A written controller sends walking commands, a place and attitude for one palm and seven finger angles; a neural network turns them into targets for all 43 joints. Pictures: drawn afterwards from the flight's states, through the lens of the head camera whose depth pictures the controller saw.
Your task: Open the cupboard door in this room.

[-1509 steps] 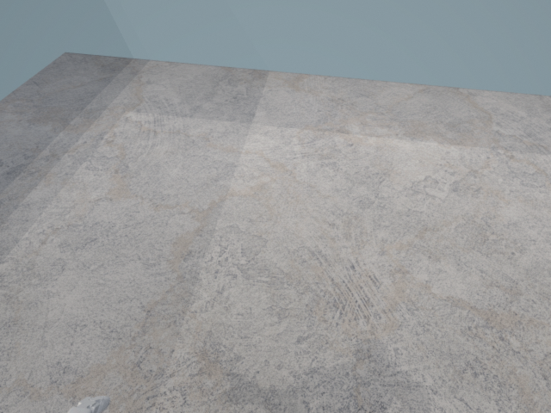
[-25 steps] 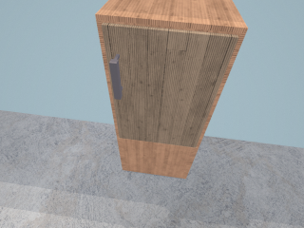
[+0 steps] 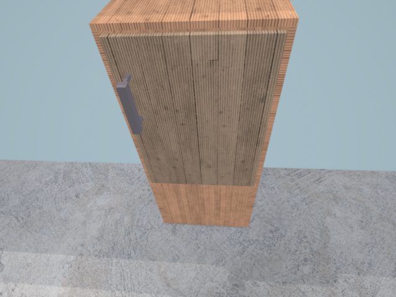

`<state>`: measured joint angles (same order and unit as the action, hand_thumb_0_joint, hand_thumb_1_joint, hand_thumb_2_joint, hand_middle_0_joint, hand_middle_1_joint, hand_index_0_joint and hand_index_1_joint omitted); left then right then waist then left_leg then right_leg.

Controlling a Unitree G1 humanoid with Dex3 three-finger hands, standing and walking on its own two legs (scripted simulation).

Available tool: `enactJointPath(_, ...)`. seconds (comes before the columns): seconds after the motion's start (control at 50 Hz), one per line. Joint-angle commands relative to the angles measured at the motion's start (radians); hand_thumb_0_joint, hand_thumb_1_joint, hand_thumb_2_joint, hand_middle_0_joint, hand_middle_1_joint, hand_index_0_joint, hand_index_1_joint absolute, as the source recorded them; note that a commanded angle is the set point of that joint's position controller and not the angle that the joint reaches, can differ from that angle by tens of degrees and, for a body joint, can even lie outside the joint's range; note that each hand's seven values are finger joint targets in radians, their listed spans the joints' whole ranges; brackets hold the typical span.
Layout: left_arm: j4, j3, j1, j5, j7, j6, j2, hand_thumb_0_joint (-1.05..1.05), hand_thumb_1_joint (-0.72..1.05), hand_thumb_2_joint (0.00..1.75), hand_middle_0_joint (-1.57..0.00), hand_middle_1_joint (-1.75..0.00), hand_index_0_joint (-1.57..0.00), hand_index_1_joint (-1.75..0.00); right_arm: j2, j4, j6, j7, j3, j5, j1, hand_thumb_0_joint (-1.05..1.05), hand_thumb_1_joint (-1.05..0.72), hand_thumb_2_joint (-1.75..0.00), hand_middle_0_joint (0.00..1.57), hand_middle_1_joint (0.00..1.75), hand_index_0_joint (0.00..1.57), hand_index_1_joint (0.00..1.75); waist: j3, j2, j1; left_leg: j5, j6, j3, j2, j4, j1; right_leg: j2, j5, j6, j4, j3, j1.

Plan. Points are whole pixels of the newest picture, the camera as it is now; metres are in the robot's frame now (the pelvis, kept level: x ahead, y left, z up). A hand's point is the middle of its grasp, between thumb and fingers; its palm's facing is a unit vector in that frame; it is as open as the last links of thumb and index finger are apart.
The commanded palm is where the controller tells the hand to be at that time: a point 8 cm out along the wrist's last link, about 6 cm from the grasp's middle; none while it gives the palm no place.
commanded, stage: come to a stop and stand still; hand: left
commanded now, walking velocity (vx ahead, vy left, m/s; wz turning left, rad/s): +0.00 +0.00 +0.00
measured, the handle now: (132, 105) +0.56 +0.21 +0.08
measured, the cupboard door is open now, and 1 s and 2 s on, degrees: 0 0 0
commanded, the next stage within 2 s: look again from close up in 0.44 s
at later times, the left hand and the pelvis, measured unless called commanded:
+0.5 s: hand out of the picture +0.05 +0.16 -0.16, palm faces -0.02 -0.97 -0.25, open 7.4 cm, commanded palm none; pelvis +0.00 -0.03 +0.00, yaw +0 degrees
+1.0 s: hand out of the picture +0.04 +0.16 -0.17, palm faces +0.00 -0.97 -0.23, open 7.4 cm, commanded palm none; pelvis +0.01 -0.03 +0.00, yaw +0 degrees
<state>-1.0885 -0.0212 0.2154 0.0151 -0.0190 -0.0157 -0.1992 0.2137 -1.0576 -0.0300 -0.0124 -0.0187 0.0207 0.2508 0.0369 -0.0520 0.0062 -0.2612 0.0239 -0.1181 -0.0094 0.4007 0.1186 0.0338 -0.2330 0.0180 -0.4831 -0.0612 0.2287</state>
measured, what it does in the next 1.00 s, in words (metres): stands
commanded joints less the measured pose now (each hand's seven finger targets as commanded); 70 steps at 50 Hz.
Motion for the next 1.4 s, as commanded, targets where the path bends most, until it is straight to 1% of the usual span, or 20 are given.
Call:
enactJointPath(0.0,0.039,0.038,0.009,-0.005,-0.012,-0.025,-0.168,0.0,0.9,0.9,-0.2,-0.3,-0.2,-0.3,0.115,0.016,-0.016,-0.01,0.032,-0.005,0.041,0.0,-0.9,-0.9,0.2,0.3,0.2,0.3,-0.032,0.103,-0.003,0.153,0.012,0.114,0.129,-0.077,0.039,0.102,0.228,0.039,0.086,0.124,-0.065)
enactJointPath(0.18,0.024,0.044,-0.011,-0.008,-0.01,-0.025,-0.171,0.0,0.9,0.9,-0.2,-0.3,-0.2,-0.3,0.109,-0.021,-0.011,-0.014,0.034,-0.003,0.036,0.0,-0.9,-0.9,0.2,0.3,0.2,0.3,-0.026,0.048,-0.005,0.125,-0.004,0.101,0.131,-0.081,0.028,0.109,0.227,0.049,0.121,0.146,-0.073)
enactJointPath(0.44,0.018,0.047,-0.015,-0.006,-0.007,-0.022,-0.172,0.0,0.9,0.9,-0.2,-0.3,-0.2,-0.3,0.109,-0.034,-0.001,-0.014,0.036,-0.003,0.04,0.0,-0.9,-0.9,0.2,0.3,0.2,0.3,0.002,0.061,-0.002,0.065,-0.013,0.085,0.131,-0.081,0.024,0.103,0.141,0.046,0.182,0.171,-0.049)
enactJointPath(0.56,0.018,0.048,-0.005,-0.007,-0.007,-0.026,-0.168,0.0,0.9,0.9,-0.2,-0.3,-0.2,-0.3,0.111,-0.035,-0.004,-0.015,0.036,-0.003,0.048,0.0,-0.9,-0.9,0.2,0.3,0.2,0.3,-0.029,0.075,-0.002,0.089,-0.013,0.086,0.135,-0.079,0.013,0.101,0.194,0.044,0.178,0.169,-0.077)
enactJointPath(0.64,0.017,0.048,0.001,-0.007,-0.007,-0.023,-0.162,0.0,0.9,0.9,-0.2,-0.3,-0.2,-0.3,0.102,-0.041,0.0,-0.016,0.036,-0.003,0.051,0.0,-0.9,-0.9,0.2,0.3,0.2,0.3,0.007,0.074,-0.001,0.071,-0.013,0.086,0.134,-0.084,0.019,0.098,0.154,0.044,0.188,0.166,-0.049)
enactJointPath(0.68,0.016,0.048,0.001,-0.007,-0.006,-0.023,-0.162,0.0,0.9,0.9,-0.2,-0.3,-0.2,-0.3,0.099,-0.041,0.0,-0.015,0.036,-0.003,0.053,0.0,-0.9,-0.9,0.2,0.3,0.2,0.3,0.006,0.075,-0.003,0.064,-0.012,0.086,0.132,-0.086,0.022,0.098,0.133,0.042,0.194,0.167,-0.052)
enactJointPath(0.86,0.013,0.05,0.014,-0.007,-0.008,-0.026,-0.155,0.0,0.9,0.9,-0.2,-0.3,-0.2,-0.3,0.095,-0.047,-0.005,-0.017,0.037,-0.004,0.053,0.0,-0.9,-0.9,0.2,0.3,0.2,0.3,-0.02,0.071,-0.006,0.103,-0.012,0.088,0.139,-0.085,0.014,0.098,0.211,0.041,0.171,0.153,-0.081)
enactJointPath(1.12,0.01,0.047,0.013,-0.006,-0.007,-0.022,-0.143,0.0,0.9,0.9,-0.2,-0.3,-0.2,-0.3,0.086,-0.056,-0.006,-0.018,0.036,-0.003,0.054,0.0,-0.9,-0.9,0.2,0.3,0.2,0.3,0.013,0.047,-0.01,0.102,-0.009,0.1,0.14,-0.098,0.03,0.092,0.169,0.039,0.171,0.143,-0.065)
enactJointPath(1.14,-0.036,0.042,0.146,-0.005,-0.056,-0.034,-0.098,0.0,0.9,0.9,-0.2,-0.3,-0.2,-0.3,0.083,0.001,-0.01,-0.013,0.043,-0.015,-0.024,0.0,-0.9,-0.9,0.2,0.3,0.2,0.3,-0.012,0.0,-0.036,0.083,-0.038,0.013,0.142,0.141,0.1,0.171,0.696,-0.044,0.11,0.188,-0.095)
enactJointPath(1.16,1.416,0.226,-0.619,-0.207,-0.023,-0.259,-0.377,0.0,0.88,0.89,-0.2,-0.32,-0.2,-0.32,0.223,0.369,-0.156,-0.056,0.049,-0.071,-0.045,0.0,-0.9,-0.9,0.2,0.3,0.2,0.3,-0.469,-0.131,0.056,0.207,-0.003,0.094,-0.008,-0.012,-0.092,0.064,0.48,0.015,0.061,0.159,-0.232)
enactJointPath(1.18,1.192,0.228,-0.143,-0.13,-0.058,-0.221,-0.327,0.0,0.85,0.88,-0.2,-0.33,-0.2,-0.33,0.173,0.336,-0.229,-0.086,0.05,-0.045,-0.107,0.0,-0.9,-0.9,0.2,0.3,0.2,0.3,-0.454,-0.264,-0.043,0.318,0.009,0.065,0.0,-0.014,-0.073,0.014,0.303,0.054,0.014,0.109,-0.225)
enactJointPath(1.2,1.054,0.118,0.126,-0.191,-0.072,-0.116,-0.074,0.0,0.83,0.87,-0.21,-0.34,-0.21,-0.34,0.12,0.346,-0.251,-0.087,0.052,-0.066,-0.12,0.0,-0.9,-0.9,0.2,0.3,0.2,0.3,-0.251,-0.174,-0.017,0.244,-0.019,0.089,0.018,-0.008,0.017,0.002,0.161,0.039,0.037,0.048,-0.094)
enactJointPath(1.22,0.973,0.103,0.083,-0.204,-0.049,-0.122,-0.014,0.0,0.81,0.86,-0.21,-0.36,-0.21,-0.36,0.139,0.325,-0.26,-0.08,0.048,-0.07,-0.073,0.0,-0.9,-0.9,0.2,0.3,0.2,0.3,-0.084,0.035,0.039,0.155,-0.005,0.097,0.025,0.017,0.093,-0.011,0.09,0.006,0.055,0.005,0.037)
enactJointPath(1.24,0.99,0.138,-0.003,-0.229,-0.02,-0.186,-0.049,0.0,0.78,0.85,-0.21,-0.37,-0.21,-0.37,0.168,0.382,-0.279,-0.071,0.07,-0.058,-0.084,0.0,-0.9,-0.9,0.2,0.3,0.2,0.3,0.027,0.178,0.055,0.069,0.007,0.121,0.022,0.061,0.173,-0.012,-0.014,-0.013,0.053,-0.004,0.148)
enactJointPath(1.26,0.905,0.19,0.078,-0.237,0.021,-0.251,-0.065,0.0,0.76,0.84,-0.21,-0.39,-0.21,-0.39,0.177,0.397,-0.289,-0.065,0.09,-0.045,-0.071,0.0,-0.9,-0.9,0.2,0.3,0.2,0.3,0.014,0.274,0.038,0.0,0.004,0.109,0.015,0.111,0.242,-0.012,-0.133,-0.019,0.035,-0.002,0.216)
enactJointPath(1.28,0.839,0.191,0.186,-0.259,0.072,-0.323,-0.027,0.0,0.74,0.83,-0.21,-0.4,-0.21,-0.4,0.174,0.432,-0.3,-0.054,0.093,-0.037,-0.088,0.0,-0.9,-0.9,0.2,0.3,0.2,0.3,0.013,0.328,0.011,-0.059,-0.002,0.113,0.009,0.168,0.332,-0.01,-0.221,-0.019,-0.012,0.002,0.261)
enactJointPath(1.3,0.817,0.204,0.252,-0.265,0.131,-0.399,-0.022,0.0,0.71,0.82,-0.21,-0.42,-0.21,-0.42,0.172,0.472,-0.313,-0.035,0.096,-0.042,-0.098,0.0,-0.9,-0.9,0.2,0.3,0.2,0.3,-0.024,0.215,-0.032,-0.066,-0.016,0.098,-0.009,0.216,0.375,-0.001,-0.224,-0.003,-0.079,0.02,0.262)
enactJointPath(1.32,0.855,0.199,0.29,-0.276,0.191,-0.478,-0.011,0.0,0.69,0.81,-0.22,-0.43,-0.22,-0.43,0.165,0.511,-0.32,-0.017,0.097,-0.033,-0.101,0.0,-0.9,-0.9,0.2,0.3,0.2,0.3,-0.115,0.193,-0.055,-0.053,-0.024,0.089,-0.018,0.268,0.409,-0.002,-0.2,0.006,-0.151,0.025,0.256)
enactJointPath(1.36,0.851,0.201,0.339,-0.293,0.315,-0.617,-0.009,0.0,0.64,0.79,-0.22,-0.47,-0.22,-0.47,0.166,0.563,-0.327,0.011,0.106,-0.03,-0.119,0.0,-0.9,-0.9,0.2,0.3,0.2,0.3,-0.175,0.205,-0.067,-0.039,-0.032,0.082,-0.025,0.386,0.521,-0.001,-0.12,0.014,-0.274,0.049,0.286)
enactJointPath(1.38,0.868,0.218,0.307,-0.293,0.377,-0.675,-0.049,0.0,0.62,0.78,-0.22,-0.48,-0.22,-0.48,0.173,0.585,-0.329,0.02,0.111,-0.033,-0.126,0.0,-0.9,-0.9,0.2,0.3,0.2,0.3,-0.196,0.194,-0.055,-0.043,-0.032,0.083,-0.029,0.444,0.574,0.006,-0.099,0.017,-0.316,0.074,0.313)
